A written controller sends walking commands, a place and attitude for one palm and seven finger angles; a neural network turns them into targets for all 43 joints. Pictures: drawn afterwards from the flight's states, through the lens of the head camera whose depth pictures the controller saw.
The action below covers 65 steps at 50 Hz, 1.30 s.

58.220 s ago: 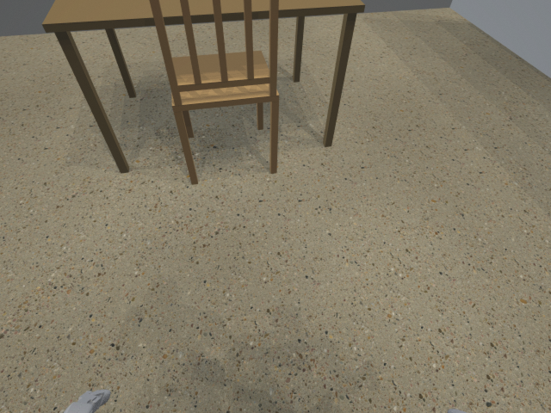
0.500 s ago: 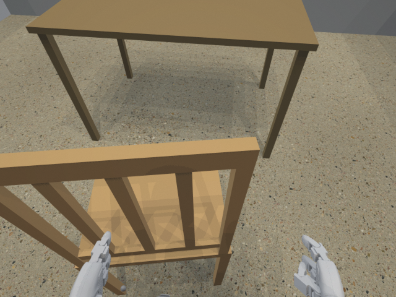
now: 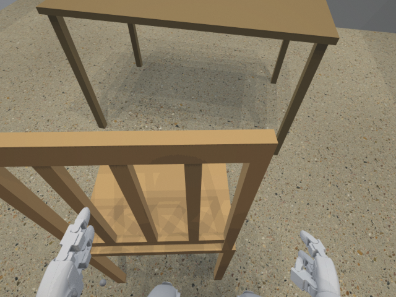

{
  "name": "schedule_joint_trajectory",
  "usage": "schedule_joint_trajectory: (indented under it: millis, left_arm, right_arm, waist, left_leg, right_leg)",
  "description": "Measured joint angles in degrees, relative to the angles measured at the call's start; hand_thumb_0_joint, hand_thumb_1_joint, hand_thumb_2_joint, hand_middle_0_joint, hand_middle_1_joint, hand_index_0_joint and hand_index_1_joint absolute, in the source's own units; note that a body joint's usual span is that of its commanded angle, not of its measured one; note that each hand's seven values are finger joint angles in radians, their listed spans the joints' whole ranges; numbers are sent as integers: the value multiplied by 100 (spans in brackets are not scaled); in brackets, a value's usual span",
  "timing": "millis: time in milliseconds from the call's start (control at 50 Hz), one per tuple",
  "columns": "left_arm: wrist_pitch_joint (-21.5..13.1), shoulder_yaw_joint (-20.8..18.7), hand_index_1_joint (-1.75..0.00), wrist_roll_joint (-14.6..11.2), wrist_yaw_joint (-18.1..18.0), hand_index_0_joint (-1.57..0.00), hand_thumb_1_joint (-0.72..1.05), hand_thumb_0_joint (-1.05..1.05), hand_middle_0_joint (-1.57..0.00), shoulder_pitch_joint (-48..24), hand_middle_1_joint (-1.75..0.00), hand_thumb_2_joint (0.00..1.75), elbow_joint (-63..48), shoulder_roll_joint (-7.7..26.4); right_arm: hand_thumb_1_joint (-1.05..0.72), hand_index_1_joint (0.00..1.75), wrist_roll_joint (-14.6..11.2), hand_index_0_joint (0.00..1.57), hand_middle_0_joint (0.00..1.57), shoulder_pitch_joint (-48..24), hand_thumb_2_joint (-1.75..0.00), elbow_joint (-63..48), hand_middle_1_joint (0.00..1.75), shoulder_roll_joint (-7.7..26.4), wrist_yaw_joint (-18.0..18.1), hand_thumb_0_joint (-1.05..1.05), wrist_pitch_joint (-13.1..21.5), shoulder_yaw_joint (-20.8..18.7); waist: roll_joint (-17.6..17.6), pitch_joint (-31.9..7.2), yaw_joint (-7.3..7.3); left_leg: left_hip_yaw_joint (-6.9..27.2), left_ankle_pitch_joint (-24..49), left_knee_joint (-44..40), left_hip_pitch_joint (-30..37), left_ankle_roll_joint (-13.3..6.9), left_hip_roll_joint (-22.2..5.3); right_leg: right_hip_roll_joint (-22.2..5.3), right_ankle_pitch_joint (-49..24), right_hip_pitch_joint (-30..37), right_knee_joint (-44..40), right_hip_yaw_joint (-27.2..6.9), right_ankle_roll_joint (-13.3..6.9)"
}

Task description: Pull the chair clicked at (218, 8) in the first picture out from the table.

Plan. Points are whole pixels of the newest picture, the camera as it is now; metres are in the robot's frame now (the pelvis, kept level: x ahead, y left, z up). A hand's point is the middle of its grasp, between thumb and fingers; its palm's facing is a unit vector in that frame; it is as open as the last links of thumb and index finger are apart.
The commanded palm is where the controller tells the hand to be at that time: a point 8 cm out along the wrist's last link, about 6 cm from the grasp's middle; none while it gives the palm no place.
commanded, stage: draw the hand back to the body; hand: left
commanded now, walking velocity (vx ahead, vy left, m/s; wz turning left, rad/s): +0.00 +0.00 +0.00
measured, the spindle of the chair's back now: (140, 209) +0.28 +0.14 +0.02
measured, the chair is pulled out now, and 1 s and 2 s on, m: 0.63 0.63 0.63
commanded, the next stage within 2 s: step back with the hand held close in 1.30 s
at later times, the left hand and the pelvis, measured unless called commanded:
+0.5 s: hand (33, 247) +0.17 +0.24 +0.14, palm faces +0.32 -0.85 -0.42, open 14.9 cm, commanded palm +0.13 +0.27 +0.17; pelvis +0.00 +0.00 +0.05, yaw +0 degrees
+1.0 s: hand (2, 232) +0.18 +0.27 +0.16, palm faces +0.38 -0.76 -0.52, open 7.5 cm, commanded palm +0.16 +0.30 +0.25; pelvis +0.03 -0.01 +0.07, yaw +1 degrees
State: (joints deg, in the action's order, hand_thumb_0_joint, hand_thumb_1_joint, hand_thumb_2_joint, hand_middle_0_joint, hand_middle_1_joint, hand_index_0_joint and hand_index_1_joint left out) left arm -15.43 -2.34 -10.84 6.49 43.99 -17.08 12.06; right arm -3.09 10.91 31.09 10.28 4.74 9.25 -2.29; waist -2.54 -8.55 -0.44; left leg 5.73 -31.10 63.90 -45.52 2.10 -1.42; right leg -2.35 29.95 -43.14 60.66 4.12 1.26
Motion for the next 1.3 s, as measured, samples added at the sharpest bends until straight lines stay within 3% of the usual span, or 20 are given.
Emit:
schedule_joint_trajectory:
  millis: [120,240,300,340,420,500,640,780,1020,1300]
  left_arm:
    - [-435,-325,-1,-304,357,-3,-55,-1,0,-78,0,20,-153,216]
    - [-105,-638,-3,-548,607,-5,-52,-1,-1,-208,-1,21,-168,355]
    - [621,-512,-6,180,-113,-10,-46,-1,-2,-221,-2,24,-488,691]
    - [1078,-436,-8,454,-597,-13,-41,-1,-2,-184,-3,26,-688,788]
    - [1554,-525,-11,654,-1231,-15,-29,-1,-4,-271,-5,32,-783,778]
    - [1647,-811,-11,731,-1530,-13,-16,-1,-6,-611,-8,38,-693,752]
    - [1709,-846,-15,774,-1565,-13,9,-1,-11,-751,-14,50,-566,655]
    - [1890,-922,-22,792,-1542,-22,33,0,-14,-828,-19,62,-568,868]
    - [2341,-1129,-34,805,-1566,-38,75,1,-19,-1050,-27,82,-511,1091]
    - [2378,-1174,-37,835,-1578,-38,88,1,-21,-1200,-30,89,-424,908]
  right_arm:
    - [-90,30,-87,20,20,-41,-90,152,30,-33,-4,1,78,31]
    - [-90,30,-192,20,20,18,-90,154,30,4,106,1,142,153]
    - [-90,30,-117,20,20,150,-90,5,30,24,278,1,-70,208]
    - [-90,30,-82,20,20,178,-90,-74,30,46,356,2,-189,272]
    - [-90,30,-36,20,20,146,-90,-136,30,78,454,1,-355,363]
    - [-90,30,1,20,20,109,-90,-55,30,121,453,1,-413,424]
    - [-90,30,69,20,20,59,-90,158,30,211,362,1,-314,439]
    - [-90,30,119,20,20,5,-90,383,30,263,318,1,-31,481]
    - [-90,30,166,20,20,-170,-90,640,30,297,231,1,360,571]
    - [-90,30,209,20,20,-194,-90,746,30,348,168,1,451,527]
  waist:
    - [-47,80,-58]
    - [-128,121,-38]
    - [-93,137,-153]
    - [-122,173,-138]
    - [-198,304,-124]
    - [-199,452,-164]
    - [-176,714,-246]
    - [-152,951,-386]
    - [-221,1124,-492]
    - [-220,1167,-540]
  left_leg:
    - [11,27,4,53,8,-13]
    - [18,152,-305,474,2,-19]
    - [-49,252,-631,901,17,-36]
    - [-65,338,-885,1222,6,-37]
    - [-117,501,-1354,1808,-20,-56]
    - [-147,663,-1780,2291,-30,-47]
    - [-195,894,-2416,2944,-50,-9]
    - [-189,1057,-2865,3381,-43,13]
    - [-159,1170,-3237,3751,-9,27]
    - [-132,1209,-3350,3847,27,19]
  right_leg:
    - [17,-33,58,-7,7,-7]
    - [23,-166,498,-345,29,1]
    - [33,-270,887,-638,-23,5]
    - [34,-359,1208,-896,-25,7]
    - [49,-543,1785,-1379,-52,11]
    - [38,-696,2259,-1788,-61,20]
    - [-3,-904,2885,-2373,-77,37]
    - [-27,-1027,3308,-2767,-51,30]
    - [-46,-1059,3644,-3021,-3,4]
    - [-42,-1034,3707,-3034,29,-29]
